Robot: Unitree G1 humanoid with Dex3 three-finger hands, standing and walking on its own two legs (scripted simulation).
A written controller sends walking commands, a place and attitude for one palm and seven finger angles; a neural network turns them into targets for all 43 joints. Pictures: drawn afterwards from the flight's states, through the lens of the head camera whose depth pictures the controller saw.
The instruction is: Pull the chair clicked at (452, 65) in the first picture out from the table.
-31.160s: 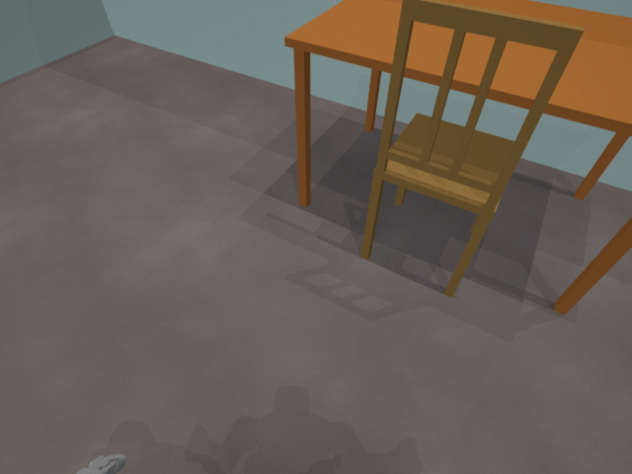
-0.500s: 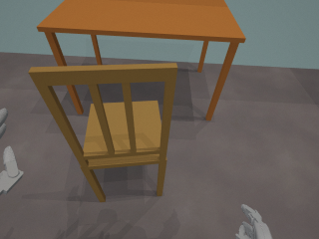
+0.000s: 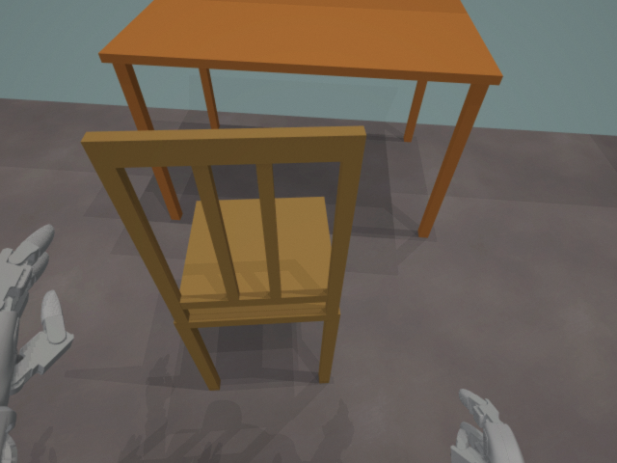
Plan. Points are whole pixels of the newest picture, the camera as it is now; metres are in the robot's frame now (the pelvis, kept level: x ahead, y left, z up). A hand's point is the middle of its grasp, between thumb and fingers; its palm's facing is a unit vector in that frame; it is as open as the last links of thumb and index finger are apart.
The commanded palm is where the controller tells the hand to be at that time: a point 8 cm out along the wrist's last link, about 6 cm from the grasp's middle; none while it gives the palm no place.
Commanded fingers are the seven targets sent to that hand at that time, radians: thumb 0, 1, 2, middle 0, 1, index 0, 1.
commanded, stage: let the arm hang, fingers relaxed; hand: left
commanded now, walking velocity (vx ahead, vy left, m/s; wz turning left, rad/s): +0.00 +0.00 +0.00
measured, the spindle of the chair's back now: (220, 242) +0.48 +0.19 -0.05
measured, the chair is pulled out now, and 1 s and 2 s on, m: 0.56 0.56 0.56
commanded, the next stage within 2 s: look to check the result in 1.06 s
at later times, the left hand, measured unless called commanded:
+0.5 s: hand out of the picture -0.08 +0.18 -0.17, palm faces +0.03 -0.97 -0.24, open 7.2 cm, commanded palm none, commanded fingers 0.00 0.90 0.90 -0.20 -0.30 -0.20 -0.30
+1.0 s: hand out of the picture -0.02 +0.13 -0.18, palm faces +0.05 -0.98 -0.18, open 7.3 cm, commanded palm none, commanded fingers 0.00 0.90 0.90 -0.20 -0.30 -0.20 -0.30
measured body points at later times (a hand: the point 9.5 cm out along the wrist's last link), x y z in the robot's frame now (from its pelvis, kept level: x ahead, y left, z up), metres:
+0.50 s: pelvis -0.02 -0.01 +0.00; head +0.01 -0.01 +0.45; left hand -0.07 +0.23 -0.15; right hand -0.05 -0.23 -0.16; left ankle +0.01 +0.12 -0.74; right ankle -0.01 -0.14 -0.74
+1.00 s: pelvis -0.02 -0.03 +0.00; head +0.00 -0.04 +0.45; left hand -0.03 +0.18 -0.16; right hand -0.03 -0.24 -0.17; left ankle +0.01 +0.12 -0.74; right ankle -0.01 -0.14 -0.74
